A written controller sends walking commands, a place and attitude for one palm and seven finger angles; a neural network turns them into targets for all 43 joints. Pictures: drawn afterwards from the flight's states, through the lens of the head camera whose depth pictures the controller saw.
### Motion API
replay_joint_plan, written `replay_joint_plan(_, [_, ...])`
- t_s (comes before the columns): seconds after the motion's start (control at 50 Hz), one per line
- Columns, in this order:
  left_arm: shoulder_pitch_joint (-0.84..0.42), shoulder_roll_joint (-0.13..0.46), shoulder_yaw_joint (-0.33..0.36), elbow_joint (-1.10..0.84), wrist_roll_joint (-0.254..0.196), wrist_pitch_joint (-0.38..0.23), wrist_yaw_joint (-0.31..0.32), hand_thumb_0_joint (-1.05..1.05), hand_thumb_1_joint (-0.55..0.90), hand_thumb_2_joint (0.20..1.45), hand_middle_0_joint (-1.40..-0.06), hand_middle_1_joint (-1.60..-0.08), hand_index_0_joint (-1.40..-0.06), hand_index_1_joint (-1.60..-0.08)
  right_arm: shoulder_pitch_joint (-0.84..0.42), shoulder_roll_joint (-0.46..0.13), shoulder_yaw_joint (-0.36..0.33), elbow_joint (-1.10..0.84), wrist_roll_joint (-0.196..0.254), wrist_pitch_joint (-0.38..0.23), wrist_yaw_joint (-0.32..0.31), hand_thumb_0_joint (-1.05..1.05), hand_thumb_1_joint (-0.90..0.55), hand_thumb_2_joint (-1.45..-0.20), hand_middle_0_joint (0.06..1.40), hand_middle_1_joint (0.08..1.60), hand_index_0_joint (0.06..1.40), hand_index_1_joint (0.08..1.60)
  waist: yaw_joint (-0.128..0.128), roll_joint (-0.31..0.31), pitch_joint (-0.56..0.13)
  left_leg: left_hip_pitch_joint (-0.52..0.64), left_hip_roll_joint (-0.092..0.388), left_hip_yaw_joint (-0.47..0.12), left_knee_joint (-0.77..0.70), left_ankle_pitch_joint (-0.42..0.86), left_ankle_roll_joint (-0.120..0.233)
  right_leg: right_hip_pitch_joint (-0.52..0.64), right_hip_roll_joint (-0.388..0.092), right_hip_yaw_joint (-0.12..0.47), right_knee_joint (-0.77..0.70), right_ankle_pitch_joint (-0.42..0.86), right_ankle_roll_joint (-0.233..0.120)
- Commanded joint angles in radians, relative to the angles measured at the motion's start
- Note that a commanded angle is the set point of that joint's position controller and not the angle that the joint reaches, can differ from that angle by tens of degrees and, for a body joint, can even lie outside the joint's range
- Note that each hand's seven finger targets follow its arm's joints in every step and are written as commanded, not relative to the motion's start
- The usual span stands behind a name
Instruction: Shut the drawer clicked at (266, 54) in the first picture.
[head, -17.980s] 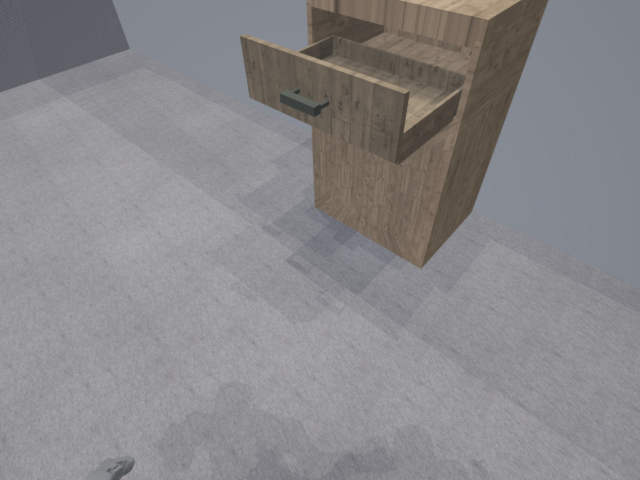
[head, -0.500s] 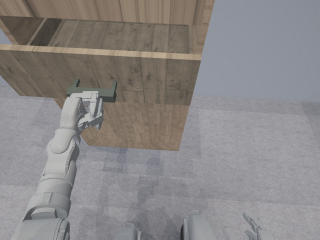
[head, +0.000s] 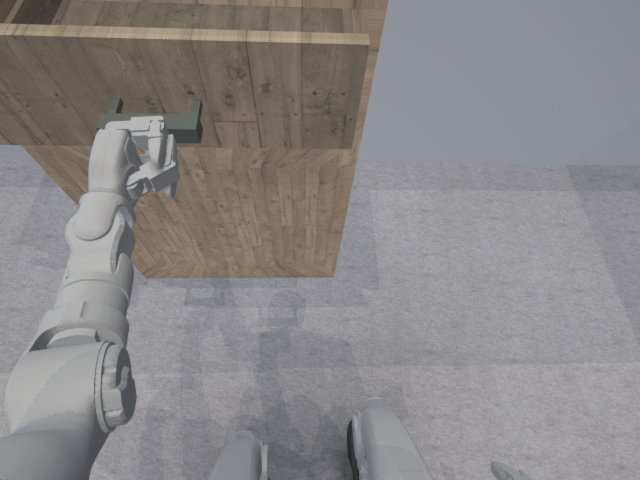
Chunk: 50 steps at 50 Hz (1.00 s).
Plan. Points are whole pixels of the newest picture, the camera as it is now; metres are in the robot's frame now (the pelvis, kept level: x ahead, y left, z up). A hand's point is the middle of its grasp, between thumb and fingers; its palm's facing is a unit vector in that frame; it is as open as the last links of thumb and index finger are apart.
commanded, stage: push the drawer shut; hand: left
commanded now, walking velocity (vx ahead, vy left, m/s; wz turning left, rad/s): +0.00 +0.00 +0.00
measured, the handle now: (154, 116) +0.56 +0.18 +0.07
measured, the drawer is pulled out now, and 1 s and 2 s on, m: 0.06 0.00 0.00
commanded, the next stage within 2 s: pull the fist back off the drawer in 0.82 s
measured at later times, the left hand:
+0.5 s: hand (179, 133) +0.53 +0.14 +0.07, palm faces -0.08 -1.00 -0.06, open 3.2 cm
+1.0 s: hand (172, 123) +0.55 +0.15 +0.07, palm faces -0.09 -0.99 -0.07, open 3.1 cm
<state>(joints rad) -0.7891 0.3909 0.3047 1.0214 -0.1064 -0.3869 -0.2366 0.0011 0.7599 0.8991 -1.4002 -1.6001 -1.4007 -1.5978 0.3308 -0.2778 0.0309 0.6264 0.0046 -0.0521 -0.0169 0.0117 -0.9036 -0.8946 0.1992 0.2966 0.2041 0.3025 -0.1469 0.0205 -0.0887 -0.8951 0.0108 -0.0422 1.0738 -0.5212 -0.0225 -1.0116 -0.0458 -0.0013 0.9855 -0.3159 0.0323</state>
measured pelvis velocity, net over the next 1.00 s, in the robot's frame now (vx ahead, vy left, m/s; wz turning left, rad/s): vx -0.01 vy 0.01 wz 0.01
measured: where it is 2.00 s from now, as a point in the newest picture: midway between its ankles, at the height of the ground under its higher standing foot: outside the picture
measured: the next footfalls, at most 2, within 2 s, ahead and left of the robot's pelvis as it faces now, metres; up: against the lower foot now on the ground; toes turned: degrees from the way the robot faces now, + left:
none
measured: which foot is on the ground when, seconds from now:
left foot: down 0.00-1.00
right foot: down 0.00-1.00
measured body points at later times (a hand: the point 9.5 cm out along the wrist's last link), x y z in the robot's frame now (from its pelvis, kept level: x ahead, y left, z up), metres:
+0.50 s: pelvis +0.00 +0.00 -0.01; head +0.15 +0.01 +0.42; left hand +0.53 +0.20 +0.08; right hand +0.01 -0.26 -0.12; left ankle -0.01 +0.13 -0.66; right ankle +0.08 -0.14 -0.66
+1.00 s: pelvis -0.01 +0.01 -0.02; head +0.15 +0.03 +0.40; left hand +0.55 +0.21 +0.08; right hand -0.02 -0.26 -0.12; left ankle -0.01 +0.13 -0.66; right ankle +0.08 -0.14 -0.66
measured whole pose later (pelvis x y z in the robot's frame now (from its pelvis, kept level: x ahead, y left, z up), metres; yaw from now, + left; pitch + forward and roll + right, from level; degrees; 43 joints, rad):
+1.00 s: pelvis -0.01 +0.01 -0.02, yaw +1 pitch +26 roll -3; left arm -1.17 0.57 0.29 1.30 -0.02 -0.32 -0.21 0.02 0.62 0.96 -1.40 -1.60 -1.40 -1.60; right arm 0.38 -0.28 0.08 0.64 -0.04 -0.03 -0.01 0.01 -0.90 -0.89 0.20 0.30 0.20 0.30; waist -0.24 0.03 -0.08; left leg -1.10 0.01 -0.09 1.17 -0.52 -0.02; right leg -1.17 -0.05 -0.05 1.01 -0.29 0.03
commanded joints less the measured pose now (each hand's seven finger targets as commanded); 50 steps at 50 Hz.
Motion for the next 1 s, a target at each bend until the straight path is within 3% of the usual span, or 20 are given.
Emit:
replay_joint_plan(0.0, [-0.515, 0.229, 0.057, -0.216, -0.029, -0.080, 0.023, 0.000, 0.900, 0.900, -1.400, -1.600, -1.400, -1.600, 0.131, -0.156, -0.061, -0.074, -0.006, -0.015, -0.007, 0.000, -0.900, -0.900, 0.200, 0.300, 0.200, 0.300, -0.030, 0.051, -0.497, 0.118, -0.022, 0.032, -0.167, 0.242, 0.037, 0.386, 0.045, -0.020, -0.090, 0.102, -0.047])
replay_joint_plan(0.06, [-0.542, 0.224, 0.053, -0.183, -0.020, -0.077, 0.026, 0.000, 0.900, 0.900, -1.400, -1.600, -1.400, -1.600, 0.141, -0.157, -0.060, -0.070, -0.008, -0.003, -0.004, 0.000, -0.900, -0.900, 0.200, 0.300, 0.200, 0.300, -0.042, 0.031, -0.473, 0.093, -0.021, 0.036, -0.170, 0.224, 0.039, 0.386, 0.046, -0.019, -0.101, 0.095, -0.043])
replay_joint_plan(0.1, [-0.592, 0.247, 0.060, -0.169, -0.012, -0.078, 0.029, 0.000, 0.900, 0.900, -1.400, -1.600, -1.400, -1.600, 0.149, -0.159, -0.057, -0.066, -0.010, 0.001, -0.004, 0.000, -0.900, -0.900, 0.200, 0.300, 0.200, 0.300, -0.050, 0.060, -0.450, 0.089, -0.022, 0.032, -0.167, 0.213, 0.040, 0.361, 0.048, -0.021, -0.096, 0.079, -0.047])
replay_joint_plan(0.12, [-0.606, 0.277, 0.076, -0.177, -0.003, -0.081, 0.031, 0.000, 0.900, 0.900, -1.400, -1.600, -1.400, -1.600, 0.158, -0.163, -0.057, -0.062, -0.012, 0.005, -0.004, 0.000, -0.900, -0.900, 0.200, 0.300, 0.200, 0.300, -0.045, 0.070, -0.477, 0.106, -0.021, 0.027, -0.168, 0.227, 0.038, 0.360, 0.049, -0.023, -0.092, 0.084, -0.048])
replay_joint_plan(0.22, [-0.656, 0.219, 0.028, -0.144, 0.009, -0.085, 0.040, 0.000, 0.900, 0.900, -1.400, -1.600, -1.400, -1.600, 0.174, -0.161, -0.054, -0.056, -0.022, 0.014, 0.002, 0.000, -0.900, -0.900, 0.200, 0.300, 0.200, 0.300, -0.072, 0.089, -0.488, 0.147, -0.016, 0.013, -0.159, 0.259, 0.034, 0.304, 0.053, -0.036, -0.086, 0.086, -0.048])
replay_joint_plan(0.24, [-0.676, 0.246, 0.048, -0.130, 0.010, -0.084, 0.046, 0.000, 0.900, 0.900, -1.400, -1.600, -1.400, -1.600, 0.174, -0.163, -0.056, -0.049, -0.022, 0.016, 0.002, 0.000, -0.900, -0.900, 0.200, 0.300, 0.200, 0.300, -0.078, 0.069, -0.465, 0.119, -0.015, 0.015, -0.152, 0.234, 0.038, 0.301, 0.051, -0.032, -0.092, 0.071, -0.045])
replay_joint_plan(0.3, [-0.715, 0.289, 0.070, -0.119, 0.023, -0.085, 0.052, 0.000, 0.900, 0.900, -1.400, -1.600, -1.400, -1.600, 0.190, -0.169, -0.053, -0.051, -0.027, 0.021, 0.000, 0.000, -0.900, -0.900, 0.200, 0.300, 0.200, 0.300, -0.082, 0.069, -0.484, 0.106, -0.018, 0.012, -0.147, 0.233, 0.042, 0.317, 0.053, -0.029, -0.086, 0.079, -0.048])
replay_joint_plan(0.34, [-0.743, 0.265, 0.044, -0.115, 0.030, -0.082, 0.049, 0.000, 0.900, 0.900, -1.400, -1.600, -1.400, -1.600, 0.193, -0.165, -0.050, -0.047, -0.029, 0.024, 0.003, 0.000, -0.900, -0.900, 0.200, 0.300, 0.200, 0.300, -0.092, 0.116, -0.509, 0.134, -0.018, 0.010, -0.142, 0.253, 0.038, 0.290, 0.052, -0.031, -0.085, 0.084, -0.047])
replay_joint_plan(0.4, [-0.780, 0.305, 0.062, -0.059, 0.041, -0.068, 0.053, 0.000, 0.900, 0.900, -1.400, -1.600, -1.400, -1.600, 0.204, -0.170, -0.044, -0.042, -0.031, 0.031, 0.000, 0.000, -0.900, -0.900, 0.200, 0.300, 0.200, 0.300, -0.116, 0.072, -0.465, 0.075, -0.018, 0.009, -0.132, 0.213, 0.047, 0.285, 0.056, -0.029, -0.087, 0.061, -0.045])
replay_joint_plan(0.46, [-0.831, 0.319, 0.057, -0.056, 0.057, -0.064, 0.053, 0.000, 0.900, 0.900, -1.400, -1.600, -1.400, -1.600, 0.209, -0.171, -0.040, -0.043, -0.035, 0.035, -0.001, 0.000, -0.900, -0.900, 0.200, 0.300, 0.200, 0.300, -0.118, 0.125, -0.506, 0.090, -0.017, 0.002, -0.125, 0.223, 0.043, 0.260, 0.053, -0.031, -0.076, 0.057, -0.047])
replay_joint_plan(0.5, [-0.855, 0.290, 0.038, -0.056, 0.055, -0.061, 0.054, 0.000, 0.900, 0.900, -1.400, -1.600, -1.400, -1.600, 0.220, -0.170, -0.041, -0.043, -0.040, 0.035, 0.003, 0.000, -0.900, -0.900, 0.200, 0.300, 0.200, 0.300, -0.133, 0.150, -0.528, 0.125, -0.016, -0.001, -0.111, 0.263, 0.043, 0.237, 0.055, -0.035, -0.070, 0.082, -0.049])
replay_joint_plan(0.52, [-0.853, 0.337, 0.071, -0.042, 0.060, -0.058, 0.056, 0.000, 0.900, 0.900, -1.400, -1.600, -1.400, -1.600, 0.229, -0.176, -0.039, -0.039, -0.042, 0.039, 0.003, 0.000, -0.900, -0.900, 0.200, 0.300, 0.200, 0.300, -0.128, 0.130, -0.537, 0.116, -0.013, -0.005, -0.108, 0.279, 0.040, 0.249, 0.056, -0.036, -0.067, 0.093, -0.049])
replay_joint_plan(0.54, [-0.875, 0.335, 0.063, -0.043, 0.060, -0.054, 0.056, 0.000, 0.900, 0.900, -1.400, -1.600, -1.400, -1.600, 0.231, -0.175, -0.038, -0.040, -0.043, 0.042, 0.003, 0.000, -0.900, -0.900, 0.200, 0.300, 0.200, 0.300, -0.140, 0.133, -0.550, 0.107, -0.013, -0.003, -0.102, 0.281, 0.043, 0.255, 0.056, -0.032, -0.068, 0.102, -0.046])
replay_joint_plan(0.56, [-0.884, 0.369, 0.092, -0.041, 0.062, -0.052, 0.060, 0.000, 0.900, 0.900, -1.400, -1.600, -1.400, -1.600, 0.238, -0.177, -0.038, -0.037, -0.045, 0.046, 0.003, 0.000, -0.900, -0.900, 0.200, 0.300, 0.200, 0.300, -0.136, 0.130, -0.560, 0.098, -0.012, -0.002, -0.098, 0.286, 0.044, 0.272, 0.056, -0.029, -0.069, 0.112, -0.047])
replay_joint_plan(0.62, [-0.927, 0.330, 0.050, -0.041, 0.068, -0.047, 0.049, 0.000, 0.900, 0.900, -1.400, -1.600, -1.400, -1.600, 0.245, -0.174, -0.037, -0.037, -0.045, 0.051, 0.005, 0.000, -0.900, -0.900, 0.200, 0.300, 0.200, 0.300, -0.154, 0.155, -0.565, 0.109, -0.011, -0.006, -0.091, 0.291, 0.042, 0.240, 0.059, -0.033, -0.064, 0.112, -0.047])
replay_joint_plan(0.68, [-0.959, 0.353, 0.060, -0.008, 0.064, -0.028, 0.058, 0.000, 0.900, 0.900, -1.400, -1.600, -1.400, -1.600, 0.248, -0.178, -0.032, -0.029, -0.043, 0.053, 0.002, 0.000, -0.900, -0.900, 0.200, 0.300, 0.200, 0.300, -0.173, 0.121, -0.498, 0.038, -0.014, 0.000, -0.095, 0.204, 0.051, 0.243, 0.060, -0.027, -0.086, 0.054, -0.042])
replay_joint_plan(0.72, [-0.992, 0.339, 0.036, -0.028, 0.068, -0.032, 0.056, 0.000, 0.900, 0.900, -1.400, -1.600, -1.400, -1.600, 0.253, -0.178, -0.030, -0.031, -0.044, 0.049, 0.000, 0.000, -0.900, -0.900, 0.200, 0.300, 0.200, 0.300, -0.178, 0.167, -0.535, 0.078, -0.015, -0.005, -0.100, 0.211, 0.049, 0.225, 0.062, -0.030, -0.084, 0.053, -0.044])
replay_joint_plan(0.86, [-1.057, 0.321, 0.003, -0.011, 0.058, -0.016, 0.063, 0.000, 0.900, 0.900, -1.400, -1.600, -1.400, -1.600, 0.253, -0.187, -0.020, -0.008, -0.045, 0.025, -0.008, 0.000, -0.900, -0.900, 0.200, 0.300, 0.200, 0.300, -0.210, 0.190, -0.512, 0.074, -0.011, -0.017, -0.102, 0.143, 0.051, 0.157, 0.062, -0.040, -0.086, -0.006, -0.041])
replay_joint_plan(0.94, [-1.064, 0.341, 0.011, -0.009, 0.057, -0.010, 0.061, 0.000, 0.900, 0.900, -1.400, -1.600, -1.400, -1.600, 0.257, -0.189, -0.016, -0.008, -0.046, 0.011, -0.011, 0.000, -0.900, -0.900, 0.200, 0.300, 0.200, 0.300, -0.204, 0.200, -0.538, 0.065, -0.014, -0.015, -0.101, 0.133, 0.051, 0.174, 0.061, -0.039, -0.086, -0.010, -0.043])
replay_joint_plan(0.98, [-1.037, 0.341, 0.014, 0.028, 0.062, -0.001, 0.060, 0.000, 0.900, 0.900, -1.400, -1.600, -1.400, -1.600, 0.257, -0.187, -0.014, -0.011, -0.046, 0.011, -0.007, 0.000, -0.900, -0.900, 0.200, 0.300, 0.200, 0.300, -0.200, 0.180, -0.509, 0.037, -0.015, -0.016, -0.103, 0.120, 0.050, 0.177, 0.062, -0.042, -0.085, -0.020, -0.046])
